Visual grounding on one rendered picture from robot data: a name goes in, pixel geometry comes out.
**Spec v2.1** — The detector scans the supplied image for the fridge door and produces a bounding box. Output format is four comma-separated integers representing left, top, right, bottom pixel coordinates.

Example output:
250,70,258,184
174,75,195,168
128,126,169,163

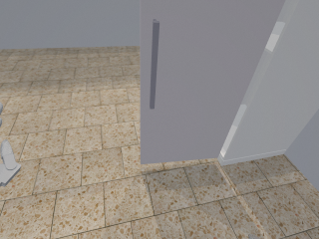
140,0,286,164

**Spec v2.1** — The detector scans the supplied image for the robot left hand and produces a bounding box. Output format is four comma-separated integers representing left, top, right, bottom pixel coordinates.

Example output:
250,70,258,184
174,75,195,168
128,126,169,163
0,102,21,187

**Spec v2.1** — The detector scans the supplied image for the handle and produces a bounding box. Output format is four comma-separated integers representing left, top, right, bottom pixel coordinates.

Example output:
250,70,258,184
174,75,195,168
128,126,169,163
150,19,160,110

